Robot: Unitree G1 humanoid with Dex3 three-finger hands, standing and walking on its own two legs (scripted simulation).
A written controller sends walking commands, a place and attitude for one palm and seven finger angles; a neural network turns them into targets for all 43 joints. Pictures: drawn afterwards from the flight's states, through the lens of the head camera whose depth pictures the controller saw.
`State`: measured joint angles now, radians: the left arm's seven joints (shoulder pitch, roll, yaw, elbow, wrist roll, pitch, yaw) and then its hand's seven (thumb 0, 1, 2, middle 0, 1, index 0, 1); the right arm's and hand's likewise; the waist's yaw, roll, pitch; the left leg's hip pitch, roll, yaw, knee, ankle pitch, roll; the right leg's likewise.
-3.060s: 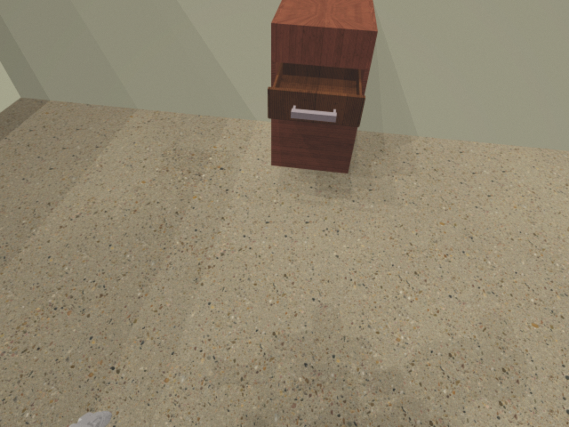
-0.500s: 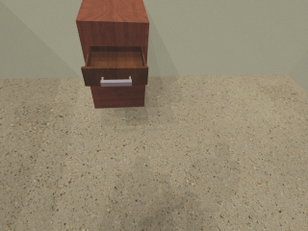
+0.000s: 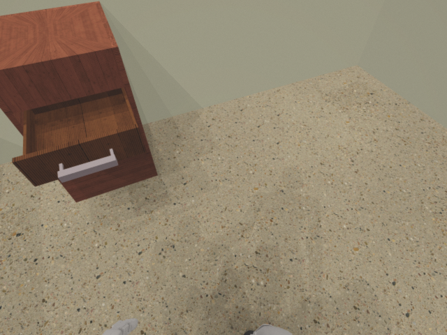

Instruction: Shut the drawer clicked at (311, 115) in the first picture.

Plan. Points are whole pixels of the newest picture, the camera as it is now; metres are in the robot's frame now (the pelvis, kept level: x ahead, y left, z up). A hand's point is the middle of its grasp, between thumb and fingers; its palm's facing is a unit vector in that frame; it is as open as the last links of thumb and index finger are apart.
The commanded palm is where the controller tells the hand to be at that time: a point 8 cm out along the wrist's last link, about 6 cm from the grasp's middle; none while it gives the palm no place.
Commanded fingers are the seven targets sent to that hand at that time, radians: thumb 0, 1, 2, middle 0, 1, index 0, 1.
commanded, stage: walk to a spot facing it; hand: left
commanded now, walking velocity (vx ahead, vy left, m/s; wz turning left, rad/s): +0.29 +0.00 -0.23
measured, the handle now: (87, 163) +0.67 +0.45 -0.23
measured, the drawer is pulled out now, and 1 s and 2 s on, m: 0.25 0.25 0.25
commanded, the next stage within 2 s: turn to face it in 0.06 s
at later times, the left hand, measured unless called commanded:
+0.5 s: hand out of the picture +0.13 +0.20 -0.19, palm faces +0.21 -0.97 -0.13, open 7.4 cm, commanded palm none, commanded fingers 0.00 0.90 0.90 -0.20 -0.30 -0.20 -0.30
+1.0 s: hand out of the picture +0.15 +0.21 -0.14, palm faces +0.34 -0.90 -0.28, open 7.4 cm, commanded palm none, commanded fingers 0.00 0.90 0.90 -0.20 -0.30 -0.20 -0.30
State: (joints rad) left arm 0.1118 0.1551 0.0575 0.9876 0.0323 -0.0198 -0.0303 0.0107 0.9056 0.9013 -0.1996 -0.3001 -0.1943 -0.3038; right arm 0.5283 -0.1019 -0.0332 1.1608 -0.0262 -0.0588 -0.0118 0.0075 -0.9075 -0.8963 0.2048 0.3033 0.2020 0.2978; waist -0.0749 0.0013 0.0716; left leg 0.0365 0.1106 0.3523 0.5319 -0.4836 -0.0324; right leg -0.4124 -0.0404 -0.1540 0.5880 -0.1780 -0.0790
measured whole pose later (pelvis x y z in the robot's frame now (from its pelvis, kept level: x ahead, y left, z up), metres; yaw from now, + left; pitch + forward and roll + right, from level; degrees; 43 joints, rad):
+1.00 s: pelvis +0.15 +0.00 +0.01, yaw +17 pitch -1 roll +1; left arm 0.24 0.19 0.06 0.96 0.01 0.03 0.04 0.01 0.91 0.90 -0.20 -0.30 -0.20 -0.30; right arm 0.25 -0.20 -0.07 0.97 -0.02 0.05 0.00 0.01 -0.91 -0.90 0.21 0.30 0.20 0.30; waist -0.02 0.03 0.00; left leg -0.37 -0.07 -0.02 0.47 -0.10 0.04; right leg -0.22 -0.02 -0.04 0.53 -0.32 0.01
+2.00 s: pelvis +0.30 +0.07 +0.00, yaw +24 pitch -3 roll +1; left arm 0.12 0.18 0.06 1.00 0.01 -0.07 -0.01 0.01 0.91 0.90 -0.20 -0.30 -0.20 -0.30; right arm 0.41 -0.14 -0.05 1.16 -0.01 -0.01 -0.01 0.01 -0.91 -0.90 0.20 0.30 0.20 0.30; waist -0.04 0.02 0.09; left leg -0.22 0.06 0.04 1.13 -0.48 0.03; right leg -0.36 -0.02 -0.15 0.64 -0.23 -0.09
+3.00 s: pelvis +0.42 +0.06 +0.02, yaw +23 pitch -1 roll +3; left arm 0.24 0.14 0.04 1.07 0.02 0.00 0.04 0.01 0.91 0.90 -0.20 -0.30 -0.20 -0.30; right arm 0.26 -0.19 -0.05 1.10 -0.02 0.06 -0.01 0.01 -0.91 -0.90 0.20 0.30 0.20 0.30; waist 0.01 0.03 0.01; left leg -0.28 0.02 0.03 0.73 -0.40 -0.02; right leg -0.22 -0.02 -0.06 0.46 -0.22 -0.07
